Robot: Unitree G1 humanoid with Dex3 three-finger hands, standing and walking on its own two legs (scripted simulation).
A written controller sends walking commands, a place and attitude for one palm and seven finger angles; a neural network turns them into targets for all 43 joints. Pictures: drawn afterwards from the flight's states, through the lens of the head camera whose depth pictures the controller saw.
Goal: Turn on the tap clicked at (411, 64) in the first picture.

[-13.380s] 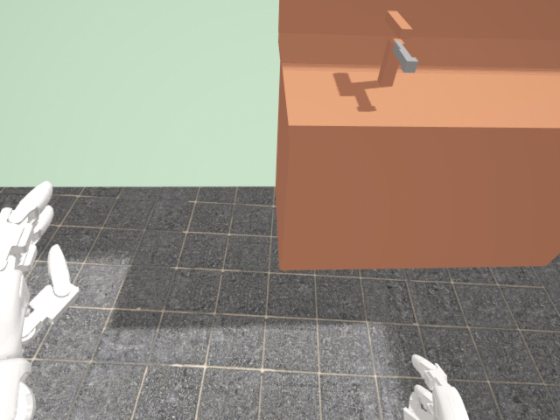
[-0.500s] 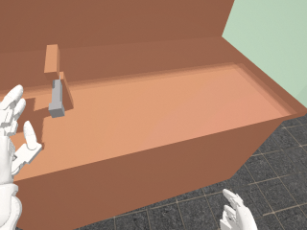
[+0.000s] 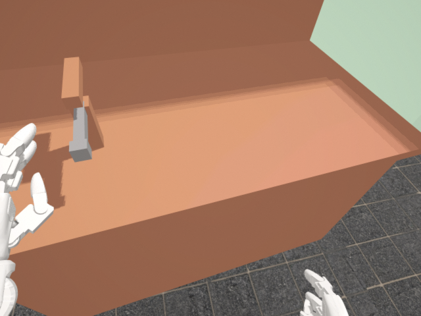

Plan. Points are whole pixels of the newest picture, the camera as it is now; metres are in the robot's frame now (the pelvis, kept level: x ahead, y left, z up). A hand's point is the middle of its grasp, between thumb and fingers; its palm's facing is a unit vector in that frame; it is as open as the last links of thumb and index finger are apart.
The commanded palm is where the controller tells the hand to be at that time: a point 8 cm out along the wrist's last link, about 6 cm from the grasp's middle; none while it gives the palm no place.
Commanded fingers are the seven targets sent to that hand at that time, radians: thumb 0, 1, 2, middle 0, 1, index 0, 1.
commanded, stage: come to a stop and stand still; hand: left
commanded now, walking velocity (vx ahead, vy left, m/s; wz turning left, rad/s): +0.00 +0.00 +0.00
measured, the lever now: (80, 150) +0.34 +0.27 +0.13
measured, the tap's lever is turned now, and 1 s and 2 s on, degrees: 0 0 0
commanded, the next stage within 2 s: look again from close up in 0.34 s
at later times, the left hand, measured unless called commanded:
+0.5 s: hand (63, 198) +0.22 +0.24 +0.17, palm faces +0.39 -0.85 -0.34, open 7.4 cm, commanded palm +0.17 +0.27 +0.18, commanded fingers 0.00 0.90 0.90 -0.20 -0.30 -0.20 -0.30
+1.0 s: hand (43, 170) +0.25 +0.26 +0.19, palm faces +0.41 -0.86 -0.30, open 7.4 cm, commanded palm +0.17 +0.27 +0.18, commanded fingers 0.00 0.90 0.90 -0.20 -0.30 -0.20 -0.30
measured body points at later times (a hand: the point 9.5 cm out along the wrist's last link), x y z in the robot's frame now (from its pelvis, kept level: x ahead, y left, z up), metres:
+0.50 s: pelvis +0.01 -0.01 +0.00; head +0.02 +0.01 +0.45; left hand +0.20 +0.28 +0.18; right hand +0.20 -0.23 -0.06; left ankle +0.03 +0.06 -0.74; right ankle +0.01 -0.15 -0.74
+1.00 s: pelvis +0.00 -0.02 +0.00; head +0.00 -0.02 +0.45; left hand +0.22 +0.30 +0.21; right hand +0.19 -0.23 -0.08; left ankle +0.03 +0.06 -0.74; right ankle +0.01 -0.14 -0.74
